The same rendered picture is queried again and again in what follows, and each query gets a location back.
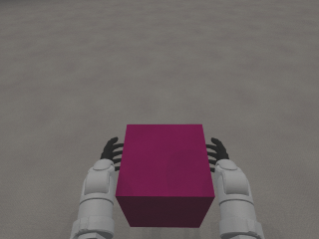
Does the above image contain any carton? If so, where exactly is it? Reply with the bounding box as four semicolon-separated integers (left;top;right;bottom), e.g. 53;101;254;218
115;124;215;228

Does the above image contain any right robot hand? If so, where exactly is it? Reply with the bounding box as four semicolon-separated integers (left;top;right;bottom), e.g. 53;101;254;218
205;137;229;172

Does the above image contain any left robot hand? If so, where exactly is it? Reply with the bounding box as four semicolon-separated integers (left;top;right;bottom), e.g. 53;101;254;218
100;136;124;171

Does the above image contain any robot right forearm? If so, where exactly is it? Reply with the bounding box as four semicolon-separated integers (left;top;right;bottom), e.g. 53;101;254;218
214;159;265;239

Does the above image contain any robot left forearm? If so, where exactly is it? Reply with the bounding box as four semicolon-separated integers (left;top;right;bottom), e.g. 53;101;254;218
70;158;116;239

